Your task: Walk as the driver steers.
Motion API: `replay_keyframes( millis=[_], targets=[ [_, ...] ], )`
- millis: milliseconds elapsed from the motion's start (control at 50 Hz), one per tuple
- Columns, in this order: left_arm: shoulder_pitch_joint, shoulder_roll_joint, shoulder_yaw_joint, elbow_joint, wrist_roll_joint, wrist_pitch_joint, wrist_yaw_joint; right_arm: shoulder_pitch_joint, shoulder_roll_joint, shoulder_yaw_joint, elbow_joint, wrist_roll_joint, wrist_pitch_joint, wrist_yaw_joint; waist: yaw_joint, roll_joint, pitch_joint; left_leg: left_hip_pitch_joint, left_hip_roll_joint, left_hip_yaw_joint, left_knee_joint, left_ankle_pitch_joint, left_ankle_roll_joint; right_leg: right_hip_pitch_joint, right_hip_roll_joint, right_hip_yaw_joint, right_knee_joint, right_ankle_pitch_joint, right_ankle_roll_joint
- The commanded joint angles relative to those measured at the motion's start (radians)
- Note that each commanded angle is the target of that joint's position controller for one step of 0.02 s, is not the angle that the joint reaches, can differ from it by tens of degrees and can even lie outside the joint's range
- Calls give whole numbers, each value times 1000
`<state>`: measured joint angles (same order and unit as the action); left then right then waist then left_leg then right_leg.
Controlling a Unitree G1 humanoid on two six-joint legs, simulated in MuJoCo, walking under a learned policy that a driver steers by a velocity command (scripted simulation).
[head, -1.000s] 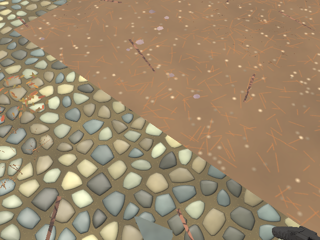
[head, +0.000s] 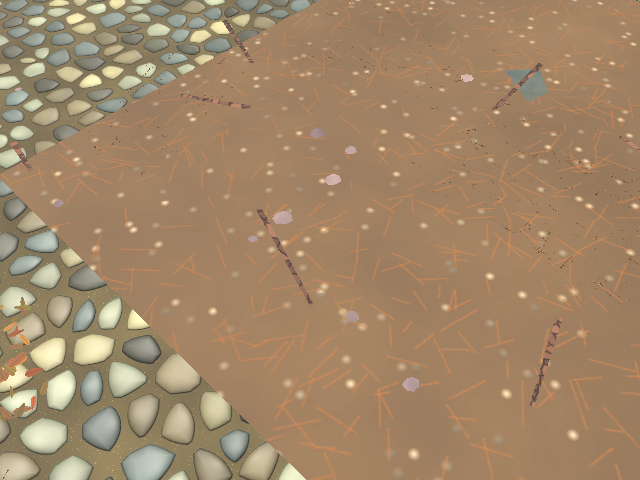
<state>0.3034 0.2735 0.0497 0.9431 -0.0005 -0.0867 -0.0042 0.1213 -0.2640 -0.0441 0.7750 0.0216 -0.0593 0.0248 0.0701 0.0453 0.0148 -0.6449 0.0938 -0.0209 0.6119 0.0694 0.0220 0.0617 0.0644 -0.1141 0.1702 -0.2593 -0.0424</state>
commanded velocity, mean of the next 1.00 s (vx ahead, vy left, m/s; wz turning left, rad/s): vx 0.50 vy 0.00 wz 0.52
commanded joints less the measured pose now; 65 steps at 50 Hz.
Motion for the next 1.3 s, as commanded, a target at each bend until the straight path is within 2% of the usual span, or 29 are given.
replay_keyframes(
  millis=[20,60,100,120,140,160,180,220,240,320,420,520,580,600,620,640,660,680,740,920,980,1040,1100,1120,1140,1160,1180,1240,1300],
  targets=[
    [28,169,39,-19,-7,13,10,-133,-63,-10,-119,1,-17,22,11,-84,69,-63,-13,15,-37,-69,33,55,-332,52,10,437,-118],
    [-2,194,47,-30,-10,27,19,-96,-88,-22,-130,-2,-14,33,-27,-111,29,21,-58,69,-37,-172,64,88,-337,20,122,723,-94],
    [-31,205,50,-46,-9,46,31,111,-151,-62,-90,-4,-7,30,-144,-110,-98,306,-139,121,-76,-184,113,38,-297,-35,421,961,-54],
    [-24,186,40,-69,2,44,39,279,-223,-95,-54,-2,0,15,-213,-37,-197,608,-68,-26,-88,-158,166,-176,-256,-46,699,762,-17],
    [73,48,-7,-111,28,14,18,313,-326,-116,-51,3,1,7,-135,215,-299,987,182,-557,-151,-303,351,-644,-52,-15,1074,-20,49],
    [15,105,1,-108,7,-29,-1,331,-241,-89,-70,0,-4,6,-174,144,-391,1068,247,-799,-292,-383,386,-793,-17,192,1206,-306,37],
    [-79,160,16,-142,-31,-55,-14,294,-199,-75,-71,-11,-10,4,-187,97,-260,981,213,-652,-309,-337,331,-870,-75,222,1213,-232,13],
    [-135,145,16,-155,-12,-68,-6,170,-157,-63,-99,-13,-13,3,-117,-54,-101,692,135,-434,-333,-145,280,-799,-150,201,1046,-104,11],
    [-120,152,24,-154,-1,-56,-2,132,-135,-54,-115,-23,-15,0,-80,-31,-82,597,109,-382,-355,-64,270,-726,-174,207,989,-72,19],
    [-132,108,21,-177,19,-16,6,135,-168,-63,-123,-12,-16,-19,-53,-3,-40,434,58,-281,-409,32,278,-670,-164,175,803,24,90],
    [-312,70,5,-237,8,-21,-1,205,-190,-73,-103,-3,-3,-40,-122,29,-11,371,-10,-224,-392,-110,201,-580,-94,163,438,336,111],
    [-357,123,22,-272,-6,-39,-16,251,-176,-73,-82,3,11,-46,-125,56,-13,484,41,-353,-286,-186,175,-533,-75,210,315,285,81],
    [-212,164,47,-238,-4,-55,-13,223,-148,-65,-95,-2,21,-49,-43,84,-65,493,7,-381,-138,-123,134,-330,-75,184,250,201,24],
    [-83,206,62,-223,13,-59,-6,217,-94,-44,-111,-11,18,-44,17,25,-181,406,-49,-318,81,-170,100,-101,-194,282,274,170,-33],
    [48,295,87,-199,27,-47,0,333,-35,-26,-136,8,9,-43,-2,-241,-331,72,-192,-167,418,-464,19,269,-422,669,232,-11,-186],
    [63,243,77,-185,0,-38,-9,360,-95,-28,-138,16,5,-46,-6,-343,-325,-111,-150,-155,605,-674,4,300,-498,913,146,-229,-223],
    [13,165,56,-205,-5,-32,-7,285,-173,-49,-130,17,9,-46,13,-222,-188,-164,-99,-166,676,-590,-2,183,-458,792,123,-283,-180],
    [-36,137,46,-215,2,-24,-5,217,-181,-54,-140,7,16,-47,7,-150,-107,-148,-63,-127,679,-515,-7,64,-416,645,118,-184,-144],
    [-105,95,31,-201,14,-20,0,177,-134,-56,-161,4,27,-34,-45,-166,-7,-51,9,-103,576,-402,-8,-158,-324,399,42,43,-119],
    [-76,169,54,-152,2,-20,5,17,-67,-32,-223,2,27,-3,-13,-109,27,-50,19,-25,206,-76,-21,-128,-304,71,-21,323,-124],
    [13,183,52,-108,-17,-7,-3,-84,-33,-16,-257,0,16,10,21,-88,64,6,-15,11,65,-86,1,-107,-316,63,-25,322,-132],
    [39,217,57,-77,-41,15,-8,-124,-65,-23,-278,-4,6,20,-4,-111,83,34,-39,42,-30,-199,33,-20,-358,100,29,456,-132],
    [21,218,46,-62,-43,25,-3,160,-169,-78,-193,-15,0,8,-183,-122,-108,514,-106,83,-130,-135,91,-106,-288,46,382,767,-69],
    [22,150,19,-89,-12,17,-4,338,-251,-103,-161,-29,7,-12,-248,-22,-265,851,92,-125,-71,-67,151,-348,-230,28,694,433,-23],
    [135,35,-16,-108,-7,-1,-13,331,-312,-102,-166,-39,9,-17,-159,222,-415,1075,342,-582,-183,-217,292,-669,-61,101,1016,-322,33],
    [61,153,15,-90,-40,-11,-14,328,-218,-80,-172,-40,4,-14,-213,106,-394,1005,328,-606,-250,-284,269,-741,-90,232,1122,-334,29],
    [-11,175,27,-125,-58,-12,-16,277,-183,-66,-157,-32,-2,-13,-193,102,-228,890,291,-436,-270,-241,230,-814,-131,211,1132,-258,25],
    [-7,134,32,-109,-33,15,-5,128,-98,-45,-141,-31,-25,-6,-89,78,-75,584,186,-177,-383,-143,179,-691,-214,203,1024,-59,39],
    [1,77,27,-109,-35,51,0,90,-91,-52,-108,-35,-54,-11,-50,43,-21,494,184,-64,-469,-81,186,-671,-218,207,983,14,57]
  ],
)
Keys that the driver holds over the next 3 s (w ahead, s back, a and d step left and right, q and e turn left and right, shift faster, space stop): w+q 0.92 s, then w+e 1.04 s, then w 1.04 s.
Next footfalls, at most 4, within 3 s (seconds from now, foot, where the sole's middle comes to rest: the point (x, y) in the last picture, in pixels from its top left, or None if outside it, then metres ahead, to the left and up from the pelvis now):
0.12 left None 0.24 0.13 -0.78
0.60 right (369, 450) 0.55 -0.02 -0.78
1.10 left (199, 391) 0.66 0.36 -0.78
1.64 right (269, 263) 1.03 0.24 -0.78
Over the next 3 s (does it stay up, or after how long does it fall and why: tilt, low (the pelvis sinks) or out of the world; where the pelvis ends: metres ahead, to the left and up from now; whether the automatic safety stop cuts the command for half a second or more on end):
stays up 1.58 0.32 0.01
